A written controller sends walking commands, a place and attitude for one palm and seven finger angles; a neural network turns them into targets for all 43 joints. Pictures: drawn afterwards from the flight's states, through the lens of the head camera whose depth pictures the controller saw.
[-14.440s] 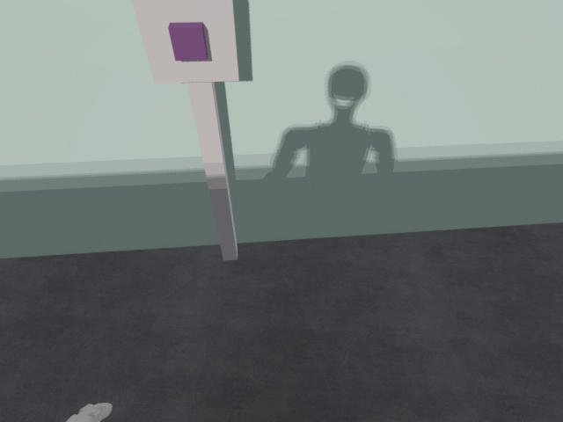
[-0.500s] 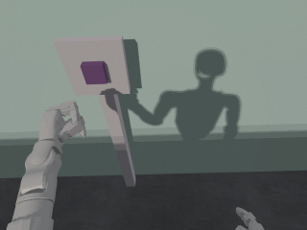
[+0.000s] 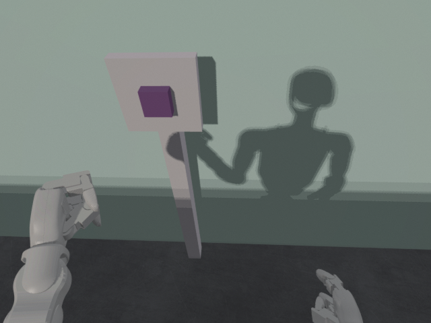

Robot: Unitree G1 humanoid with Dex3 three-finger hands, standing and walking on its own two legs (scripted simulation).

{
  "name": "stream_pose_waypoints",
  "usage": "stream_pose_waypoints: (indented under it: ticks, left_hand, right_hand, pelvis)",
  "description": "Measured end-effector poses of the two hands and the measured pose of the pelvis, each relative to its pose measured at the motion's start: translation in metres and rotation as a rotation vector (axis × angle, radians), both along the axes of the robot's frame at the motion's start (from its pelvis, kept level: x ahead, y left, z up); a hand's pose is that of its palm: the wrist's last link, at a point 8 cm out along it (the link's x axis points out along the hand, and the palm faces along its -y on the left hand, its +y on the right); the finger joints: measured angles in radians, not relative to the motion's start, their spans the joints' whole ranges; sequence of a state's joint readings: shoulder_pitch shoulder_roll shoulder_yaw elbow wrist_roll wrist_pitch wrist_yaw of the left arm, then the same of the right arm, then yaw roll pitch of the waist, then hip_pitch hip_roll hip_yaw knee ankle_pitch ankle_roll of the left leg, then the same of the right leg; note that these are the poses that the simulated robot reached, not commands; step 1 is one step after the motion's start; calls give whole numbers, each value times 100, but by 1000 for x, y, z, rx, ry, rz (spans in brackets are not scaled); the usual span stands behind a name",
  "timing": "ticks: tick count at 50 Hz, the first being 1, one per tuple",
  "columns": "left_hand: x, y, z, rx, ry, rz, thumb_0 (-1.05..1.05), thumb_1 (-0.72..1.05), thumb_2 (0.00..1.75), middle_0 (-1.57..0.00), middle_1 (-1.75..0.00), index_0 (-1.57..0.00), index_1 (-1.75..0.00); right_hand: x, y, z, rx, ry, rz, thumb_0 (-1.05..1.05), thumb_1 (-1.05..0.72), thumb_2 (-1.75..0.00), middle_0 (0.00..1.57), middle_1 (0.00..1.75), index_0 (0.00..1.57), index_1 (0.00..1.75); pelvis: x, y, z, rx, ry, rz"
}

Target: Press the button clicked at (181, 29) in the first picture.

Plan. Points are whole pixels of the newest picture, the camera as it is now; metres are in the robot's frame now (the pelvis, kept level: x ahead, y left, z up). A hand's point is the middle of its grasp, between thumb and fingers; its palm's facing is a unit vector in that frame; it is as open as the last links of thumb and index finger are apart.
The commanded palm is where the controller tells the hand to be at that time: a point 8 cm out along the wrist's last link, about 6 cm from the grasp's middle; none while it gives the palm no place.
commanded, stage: draw the hand back to the body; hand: left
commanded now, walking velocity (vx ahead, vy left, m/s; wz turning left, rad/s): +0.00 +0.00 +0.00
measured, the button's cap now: (157, 101) +0.54 +0.21 +0.15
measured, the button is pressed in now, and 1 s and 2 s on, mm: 0 0 0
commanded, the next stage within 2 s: step back with the hand held close in 0.62 s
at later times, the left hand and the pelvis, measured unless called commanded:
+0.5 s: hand (58, 230) +0.19 +0.25 +0.15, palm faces +0.41 -0.84 -0.36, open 3.1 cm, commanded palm +0.14 +0.29 +0.17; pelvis +0.02 +0.01 +0.00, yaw +0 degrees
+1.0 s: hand (62, 232) +0.19 +0.25 +0.15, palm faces +0.30 -0.84 -0.46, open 3.1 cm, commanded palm +0.13 +0.30 +0.17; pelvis +0.00 +0.02 +0.00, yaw -1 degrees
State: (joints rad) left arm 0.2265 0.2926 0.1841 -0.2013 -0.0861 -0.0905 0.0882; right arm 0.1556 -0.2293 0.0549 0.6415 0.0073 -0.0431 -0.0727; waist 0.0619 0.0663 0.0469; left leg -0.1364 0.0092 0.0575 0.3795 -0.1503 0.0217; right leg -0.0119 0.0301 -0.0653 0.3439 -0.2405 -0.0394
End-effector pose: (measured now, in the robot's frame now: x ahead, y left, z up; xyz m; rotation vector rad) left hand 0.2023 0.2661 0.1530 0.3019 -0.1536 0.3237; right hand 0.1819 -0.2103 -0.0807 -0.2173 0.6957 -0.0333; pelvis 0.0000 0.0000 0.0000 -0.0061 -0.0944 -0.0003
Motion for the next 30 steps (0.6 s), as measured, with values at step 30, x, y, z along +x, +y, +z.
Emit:
stream_pose_waypoints:
  ticks: [30]
  left_hand:
    - [-51, 23, 16, 96, -7, 90, 1, 89, 90, -131, -150, -131, -150]
  right_hand:
    - [21, 11, 8, -11, -42, 10, 1, -90, -90, 20, 30, 21, 30]
  pelvis:
    - [15, 12, -1, -4, 3, 1]
